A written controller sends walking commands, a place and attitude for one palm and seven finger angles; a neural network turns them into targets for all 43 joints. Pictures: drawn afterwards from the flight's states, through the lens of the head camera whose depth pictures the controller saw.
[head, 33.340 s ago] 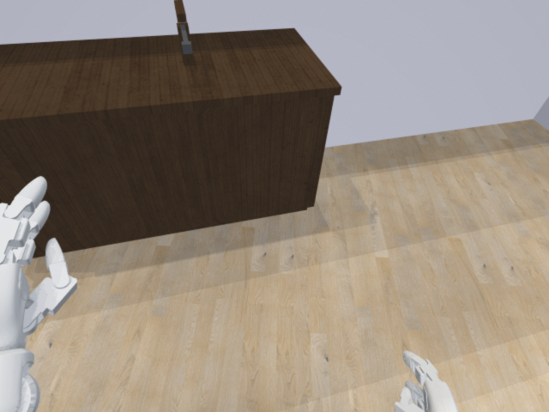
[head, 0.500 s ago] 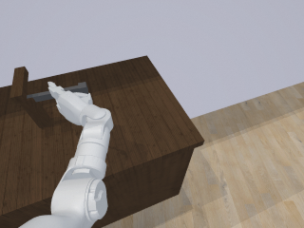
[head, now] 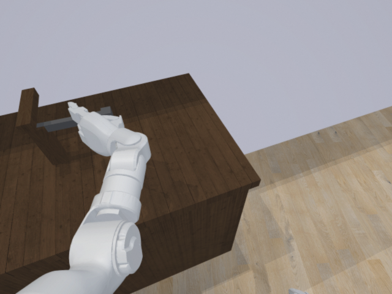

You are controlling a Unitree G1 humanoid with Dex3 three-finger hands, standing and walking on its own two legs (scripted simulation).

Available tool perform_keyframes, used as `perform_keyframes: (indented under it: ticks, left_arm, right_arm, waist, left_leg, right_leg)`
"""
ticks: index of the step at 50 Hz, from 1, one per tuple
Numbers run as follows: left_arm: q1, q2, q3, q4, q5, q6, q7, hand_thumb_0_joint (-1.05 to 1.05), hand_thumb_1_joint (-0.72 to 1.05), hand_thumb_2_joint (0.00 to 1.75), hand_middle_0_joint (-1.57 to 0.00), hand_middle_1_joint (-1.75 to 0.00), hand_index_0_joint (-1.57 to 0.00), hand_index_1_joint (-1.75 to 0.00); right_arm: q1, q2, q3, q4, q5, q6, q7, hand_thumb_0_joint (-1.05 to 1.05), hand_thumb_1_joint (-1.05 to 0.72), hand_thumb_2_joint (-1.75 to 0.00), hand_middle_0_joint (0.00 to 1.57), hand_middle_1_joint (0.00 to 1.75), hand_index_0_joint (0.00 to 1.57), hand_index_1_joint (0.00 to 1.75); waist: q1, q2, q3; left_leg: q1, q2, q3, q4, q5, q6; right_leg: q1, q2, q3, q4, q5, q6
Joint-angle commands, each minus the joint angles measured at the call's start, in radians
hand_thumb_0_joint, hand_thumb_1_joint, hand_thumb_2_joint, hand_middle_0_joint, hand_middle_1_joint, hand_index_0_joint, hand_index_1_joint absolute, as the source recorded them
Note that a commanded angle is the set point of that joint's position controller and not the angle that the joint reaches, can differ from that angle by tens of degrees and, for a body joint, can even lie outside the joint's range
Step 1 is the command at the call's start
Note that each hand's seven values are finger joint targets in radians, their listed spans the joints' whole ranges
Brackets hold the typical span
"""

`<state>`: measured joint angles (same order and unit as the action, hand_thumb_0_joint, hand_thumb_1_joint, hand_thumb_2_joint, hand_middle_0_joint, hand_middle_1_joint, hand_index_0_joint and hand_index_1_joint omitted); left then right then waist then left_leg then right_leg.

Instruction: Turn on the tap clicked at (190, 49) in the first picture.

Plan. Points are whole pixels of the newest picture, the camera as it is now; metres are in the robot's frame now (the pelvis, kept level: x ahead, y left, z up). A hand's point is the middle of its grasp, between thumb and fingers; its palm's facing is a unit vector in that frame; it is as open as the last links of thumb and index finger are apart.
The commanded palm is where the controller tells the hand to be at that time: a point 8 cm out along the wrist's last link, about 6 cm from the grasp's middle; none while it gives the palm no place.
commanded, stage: lift the hand up off the lever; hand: left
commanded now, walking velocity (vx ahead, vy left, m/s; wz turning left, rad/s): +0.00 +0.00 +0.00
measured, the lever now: (107, 114) +0.53 +0.23 +0.08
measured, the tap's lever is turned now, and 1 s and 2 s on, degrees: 86 86 86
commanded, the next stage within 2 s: draw the hand back beside the body in 0.76 s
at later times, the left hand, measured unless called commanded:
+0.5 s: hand (105, 118) +0.43 +0.19 +0.15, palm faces +0.81 -0.59 -0.08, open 7.8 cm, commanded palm +0.37 +0.20 +0.16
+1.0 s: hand (122, 111) +0.43 +0.15 +0.17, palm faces +0.57 -0.82 -0.08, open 7.8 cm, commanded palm +0.36 +0.21 +0.16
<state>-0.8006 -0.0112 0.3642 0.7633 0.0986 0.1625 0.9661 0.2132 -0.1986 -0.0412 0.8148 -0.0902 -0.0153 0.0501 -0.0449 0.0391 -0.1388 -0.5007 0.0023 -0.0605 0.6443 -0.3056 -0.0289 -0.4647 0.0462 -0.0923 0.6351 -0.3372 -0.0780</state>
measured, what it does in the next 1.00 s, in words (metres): stands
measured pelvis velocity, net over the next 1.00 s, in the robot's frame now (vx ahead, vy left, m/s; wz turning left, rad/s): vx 0.00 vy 0.01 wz -0.03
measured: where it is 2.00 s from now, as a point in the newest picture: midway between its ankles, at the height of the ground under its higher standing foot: outside the picture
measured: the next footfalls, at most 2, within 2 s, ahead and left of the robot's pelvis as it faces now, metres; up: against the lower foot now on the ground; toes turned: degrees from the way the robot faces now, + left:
none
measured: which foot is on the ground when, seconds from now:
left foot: down 0.00-1.00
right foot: down 0.00-1.00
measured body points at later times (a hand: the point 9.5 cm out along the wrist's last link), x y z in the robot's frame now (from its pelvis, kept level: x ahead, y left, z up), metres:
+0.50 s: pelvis +0.00 +0.00 +0.01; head +0.01 -0.01 +0.46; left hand +0.38 +0.22 +0.16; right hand +0.14 -0.24 -0.12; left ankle +0.01 +0.14 -0.72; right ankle -0.01 -0.06 -0.72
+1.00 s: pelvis +0.00 +0.01 +0.01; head +0.01 +0.00 +0.46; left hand +0.40 +0.19 +0.17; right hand +0.12 -0.23 -0.11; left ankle +0.01 +0.14 -0.72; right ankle -0.01 -0.06 -0.72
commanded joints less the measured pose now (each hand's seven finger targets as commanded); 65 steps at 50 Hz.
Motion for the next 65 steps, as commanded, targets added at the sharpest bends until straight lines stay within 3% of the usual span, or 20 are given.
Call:
perform_keyframes:
  ticks: [1,3,7,8,12,21,23,29,41,43,44,47,50,53,54,56,58,61,63,65]
  left_arm:
    - [-0.472,0.175,-0.045,-0.271,0.06,-0.064,0.007,0.0,0.9,0.9,-0.15,-0.15,-0.15,-0.15]
    - [-0.442,0.217,-0.018,-0.283,0.067,-0.058,0.0,0.0,0.9,0.9,-0.15,-0.15,-0.15,-0.15]
    - [-0.398,0.164,-0.065,-0.296,0.036,-0.026,-0.024,0.0,0.9,0.9,-0.15,-0.15,-0.15,-0.15]
    - [-0.382,0.213,-0.025,-0.292,0.03,-0.019,-0.031,0.0,0.9,0.9,-0.15,-0.15,-0.15,-0.15]
    - [-0.371,0.144,-0.091,-0.357,0.01,-0.007,-0.048,0.0,0.9,0.9,-0.15,-0.15,-0.15,-0.15]
    - [-0.403,0.115,-0.136,-0.427,0.008,0.007,-0.054,0.0,0.9,0.9,-0.15,-0.15,-0.15,-0.15]
    - [-0.378,0.157,-0.098,-0.416,0.007,0.017,-0.053,0.0,0.9,0.9,-0.15,-0.15,-0.15,-0.15]
    - [-0.385,0.126,-0.117,-0.358,-0.003,0.054,-0.054,0.0,0.9,0.9,-0.15,-0.15,-0.15,-0.15]
    - [-0.472,0.083,-0.151,-0.36,0.016,0.036,-0.034,0.0,0.9,0.9,-0.15,-0.15,-0.15,-0.15]
    - [-0.46,0.137,-0.107,-0.349,0.014,0.034,-0.032,0.0,0.9,0.9,-0.15,-0.15,-0.15,-0.15]
    - [-0.394,0.081,-0.311,-0.476,0.049,0.016,-0.198,0.0,0.9,0.9,-0.15,-0.15,-0.15,-0.15]
    - [-0.218,0.214,-0.21,-0.615,0.009,-0.024,-0.347,0.0,0.9,0.9,-0.15,-0.16,-0.15,-0.16]
    - [0.059,0.256,-0.156,-0.627,-0.075,-0.036,-0.481,0.0,0.9,0.9,-0.16,-0.17,-0.16,-0.17]
    - [0.191,0.297,-0.077,-0.7,-0.15,0.034,-0.493,0.0,0.9,0.9,-0.16,-0.18,-0.16,-0.18]
    - [0.36,0.48,-0.083,-0.619,-0.138,-0.022,-0.62,0.0,0.9,0.9,-0.16,-0.18,-0.16,-0.18]
    - [0.331,0.528,-0.071,-0.727,-0.165,-0.107,-0.715,0.0,0.9,0.9,-0.16,-0.19,-0.16,-0.19]
    - [0.254,0.552,-0.092,-0.921,-0.17,-0.184,-0.762,0.0,0.9,0.9,-0.16,-0.19,-0.16,-0.19]
    - [0.245,0.483,-0.2,-1.065,-0.166,-0.264,-0.798,0.0,0.9,0.9,-0.17,-0.2,-0.17,-0.2]
    - [0.255,0.451,-0.246,-1.104,-0.165,-0.291,-0.808,0.0,0.9,0.9,-0.17,-0.21,-0.17,-0.21]
    - [0.353,0.417,-0.268,-1.021,-0.17,-0.298,-0.812,0.0,0.9,0.9,-0.17,-0.22,-0.17,-0.22]
  right_arm:
    - [-0.034,-0.121,-0.039,-0.121,0.004,-0.04,-0.006,0.0,-0.9,-0.9,0.2,0.3,0.2,0.3]
    - [-0.029,-0.127,-0.044,-0.118,0.005,-0.037,-0.01,0.0,-0.9,-0.9,0.2,0.3,0.2,0.3]
    - [-0.043,-0.127,-0.038,-0.134,0.018,-0.037,-0.015,0.0,-0.9,-0.9,0.2,0.3,0.2,0.3]
    - [-0.044,-0.134,-0.039,-0.13,0.021,-0.034,-0.022,0.0,-0.9,-0.9,0.2,0.3,0.2,0.3]
    - [-0.059,-0.127,-0.037,-0.139,0.028,-0.042,-0.023,0.0,-0.9,-0.9,0.2,0.3,0.2,0.3]
    - [-0.101,-0.118,-0.035,-0.129,0.032,-0.055,-0.026,0.0,-0.9,-0.9,0.2,0.3,0.2,0.3]
    - [-0.107,-0.123,-0.036,-0.126,0.032,-0.052,-0.031,0.0,-0.9,-0.9,0.2,0.3,0.2,0.3]
    - [-0.13,-0.117,-0.023,-0.13,0.038,-0.043,-0.032,0.0,-0.9,-0.9,0.2,0.3,0.2,0.3]
    - [-0.116,-0.111,-0.027,-0.119,0.027,-0.05,-0.017,0.0,-0.9,-0.9,0.2,0.3,0.2,0.3]
    - [-0.113,-0.118,-0.031,-0.115,0.027,-0.047,-0.021,0.0,-0.9,-0.9,0.2,0.3,0.2,0.3]
    - [-0.076,-0.138,-0.031,-0.149,0.035,-0.011,-0.044,0.0,-0.9,-0.9,0.2,0.3,0.2,0.3]
    - [-0.067,-0.129,-0.034,-0.218,0.058,0.015,-0.083,0.0,-0.9,-0.9,0.2,0.3,0.2,0.3]
    - [-0.069,-0.122,-0.014,-0.259,0.084,0.049,-0.103,0.0,-0.9,-0.9,0.2,0.3,0.2,0.3]
    - [-0.156,-0.118,0.009,-0.299,0.113,0.065,-0.126,0.0,-0.9,-0.9,0.2,0.3,0.2,0.3]
    - [-0.071,-0.125,0.0,-0.269,0.106,0.061,-0.1,0.0,-0.9,-0.9,0.2,0.3,0.2,0.3]
    - [-0.114,-0.12,0.008,-0.316,0.12,0.051,-0.097,0.0,-0.9,-0.9,0.2,0.3,0.2,0.3]
    - [-0.156,-0.115,0.008,-0.335,0.127,0.019,-0.095,0.0,-0.9,-0.9,0.2,0.3,0.2,0.3]
    - [-0.166,-0.12,0.011,-0.34,0.118,-0.049,-0.085,0.0,-0.9,-0.9,0.2,0.3,0.2,0.3]
    - [-0.167,-0.128,0.008,-0.329,0.117,-0.08,-0.085,0.0,-0.9,-0.9,0.2,0.3,0.2,0.3]
    - [-0.158,-0.135,0.006,-0.314,0.113,-0.092,-0.09,0.0,-0.9,-0.9,0.2,0.3,0.2,0.3]
  waist:
    - [0.0,-0.083,-0.333]
    - [0.013,-0.062,-0.348]
    - [0.002,-0.095,-0.317]
    - [0.015,-0.094,-0.31]
    - [0.011,-0.096,-0.291]
    - [0.018,-0.062,-0.275]
    - [0.032,-0.052,-0.274]
    - [0.027,-0.099,-0.229]
    - [0.02,-0.055,-0.269]
    - [0.033,-0.058,-0.28]
    - [-0.022,-0.124,-0.307]
    - [0.039,-0.08,-0.401]
    - [0.074,-0.134,-0.298]
    - [0.116,-0.127,-0.175]
    - [0.057,-0.178,-0.068]
    - [0.082,-0.13,-0.049]
    - [0.076,0.064,-0.04]
    - [0.051,0.163,-0.047]
    - [0.04,0.138,-0.038]
    - [0.039,0.005,-0.005]
  left_leg:
    - [0.126,-0.015,0.062,-0.023,0.275,0.039]
    - [0.135,-0.015,0.059,-0.026,0.297,0.037]
    - [0.128,-0.019,0.07,-0.038,0.276,0.041]
    - [0.127,-0.021,0.063,-0.048,0.271,0.041]
    - [0.162,-0.019,0.068,-0.058,0.294,0.041]
    - [0.22,-0.016,0.059,-0.076,0.31,0.033]
    - [0.229,-0.016,0.056,-0.082,0.318,0.03]
    - [0.209,-0.014,0.056,-0.101,0.286,0.028]
    - [0.247,-0.006,0.047,-0.08,0.325,0.013]
    - [0.236,-0.009,0.041,-0.086,0.318,0.011]
    - [0.281,-0.015,0.062,-0.079,0.359,0.035]
    - [0.325,-0.024,0.079,-0.084,0.465,0.055]
    - [0.293,-0.016,0.073,-0.124,0.43,0.055]
    - [0.275,-0.015,0.081,-0.178,0.335,0.056]
    - [0.282,0.017,0.076,-0.212,0.283,0.06]
    - [0.279,0.006,0.087,-0.234,0.246,0.074]
    - [0.363,0.001,0.09,-0.246,0.239,0.072]
    - [0.468,0.005,0.07,-0.249,0.255,0.064]
    - [0.516,0.006,0.056,-0.256,0.251,0.063]
    - [0.515,0.01,0.053,-0.267,0.221,0.071]
  right_leg:
    - [0.206,-0.062,0.046,-0.095,0.383,0.076]
    - [0.225,-0.059,0.043,-0.09,0.399,0.071]
    - [0.253,-0.075,0.057,-0.113,0.441,0.087]
    - [0.265,-0.073,0.057,-0.12,0.429,0.084]
    - [0.272,-0.075,0.051,-0.129,0.461,0.085]
    - [0.241,-0.061,0.037,-0.138,0.373,0.065]
    - [0.242,-0.056,0.034,-0.14,0.359,0.061]
    - [0.23,-0.059,0.032,-0.156,0.307,0.062]
    - [0.186,-0.045,0.023,-0.132,0.29,0.052]
    - [0.195,-0.042,0.025,-0.134,0.282,0.052]
    - [0.25,-0.046,0.058,-0.099,0.412,0.049]
    - [0.393,-0.051,0.076,-0.093,0.621,0.053]
    - [0.444,-0.05,0.079,-0.124,0.657,0.062]
    - [0.472,-0.054,0.088,-0.198,0.559,0.073]
    - [0.449,-0.069,0.1,-0.21,0.545,0.084]
    - [0.459,-0.071,0.124,-0.236,0.488,0.079]
    - [0.421,-0.067,0.132,-0.275,0.399,0.062]
    - [0.365,-0.051,0.12,-0.293,0.342,0.045]
    - [0.334,-0.039,0.112,-0.312,0.313,0.043]
    - [0.323,-0.034,0.108,-0.322,0.287,0.051]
